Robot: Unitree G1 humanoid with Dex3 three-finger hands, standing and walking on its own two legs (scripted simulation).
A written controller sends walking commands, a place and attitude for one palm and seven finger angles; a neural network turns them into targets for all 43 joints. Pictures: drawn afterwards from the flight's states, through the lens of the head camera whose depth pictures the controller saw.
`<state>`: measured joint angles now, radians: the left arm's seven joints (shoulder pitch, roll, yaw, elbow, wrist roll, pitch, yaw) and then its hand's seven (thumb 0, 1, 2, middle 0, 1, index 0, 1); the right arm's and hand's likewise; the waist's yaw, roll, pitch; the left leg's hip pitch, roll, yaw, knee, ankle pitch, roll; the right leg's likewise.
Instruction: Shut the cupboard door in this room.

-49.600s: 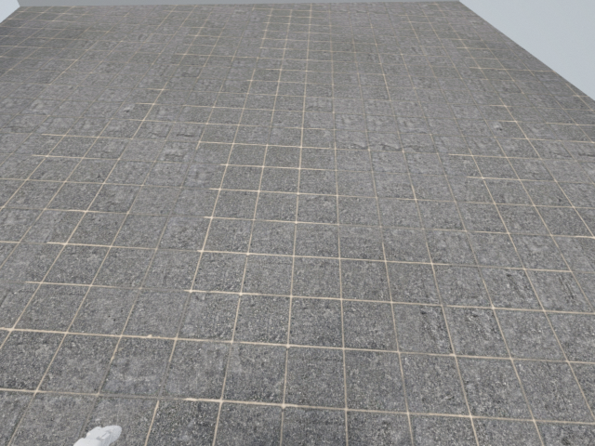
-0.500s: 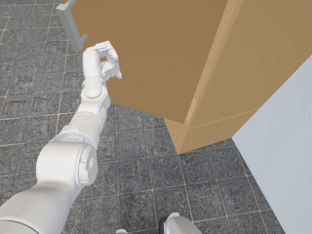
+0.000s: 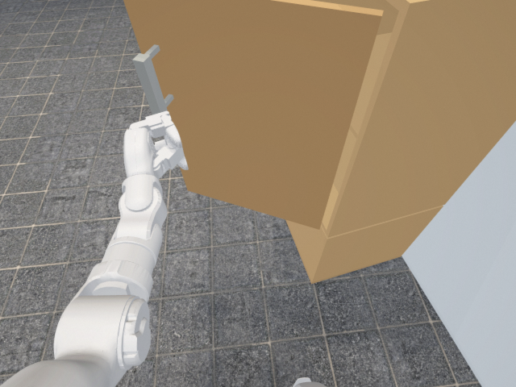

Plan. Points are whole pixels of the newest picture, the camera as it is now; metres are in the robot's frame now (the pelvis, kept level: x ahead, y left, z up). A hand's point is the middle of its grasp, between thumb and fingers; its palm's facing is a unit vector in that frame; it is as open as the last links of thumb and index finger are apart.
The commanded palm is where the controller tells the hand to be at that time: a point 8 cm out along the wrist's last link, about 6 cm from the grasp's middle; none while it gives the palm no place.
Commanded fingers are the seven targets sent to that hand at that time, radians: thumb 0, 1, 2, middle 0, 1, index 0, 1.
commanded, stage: draw the hand back to the body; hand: left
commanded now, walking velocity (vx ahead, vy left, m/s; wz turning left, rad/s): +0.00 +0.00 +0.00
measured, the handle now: (157, 81) +0.67 +0.17 +0.10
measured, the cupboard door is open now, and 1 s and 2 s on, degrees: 54 54 54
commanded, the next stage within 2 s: step back with the hand held close in 1.32 s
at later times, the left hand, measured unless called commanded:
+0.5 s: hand (77, 244) +0.29 +0.20 +0.14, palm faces +0.21 -0.96 -0.18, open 3.3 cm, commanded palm +0.25 +0.24 +0.17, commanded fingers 0.00 0.90 0.90 -0.78 -0.93 -0.78 -0.93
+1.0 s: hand out of the picture +0.17 +0.30 +0.19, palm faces +0.52 -0.74 -0.43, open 6.6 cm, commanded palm +0.13 +0.33 +0.20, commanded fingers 0.00 0.90 0.90 -0.20 -0.30 -0.20 -0.30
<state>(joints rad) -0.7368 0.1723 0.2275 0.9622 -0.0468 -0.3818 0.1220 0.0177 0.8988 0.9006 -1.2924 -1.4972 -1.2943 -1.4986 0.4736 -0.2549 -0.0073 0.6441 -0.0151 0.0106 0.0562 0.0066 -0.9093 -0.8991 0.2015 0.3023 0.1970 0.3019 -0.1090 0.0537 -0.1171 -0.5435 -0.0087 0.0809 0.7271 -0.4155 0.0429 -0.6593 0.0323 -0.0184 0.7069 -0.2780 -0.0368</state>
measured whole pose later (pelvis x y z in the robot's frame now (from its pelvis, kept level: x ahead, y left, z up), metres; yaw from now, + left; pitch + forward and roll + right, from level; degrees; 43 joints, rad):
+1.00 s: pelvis +0.01 +0.02 +0.03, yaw +4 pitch -4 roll -1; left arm 0.50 0.36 0.37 -0.36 -0.07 -0.08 0.10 0.02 0.89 0.90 -0.36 -0.47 -0.36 -0.47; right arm 0.23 -0.23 0.01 0.62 0.01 -0.05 -0.06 0.01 -0.91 -0.90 0.20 0.30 0.20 0.30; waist 0.07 0.09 -0.01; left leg -0.05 -0.04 0.02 0.41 -0.30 0.06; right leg -0.13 0.00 -0.07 0.39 -0.19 -0.01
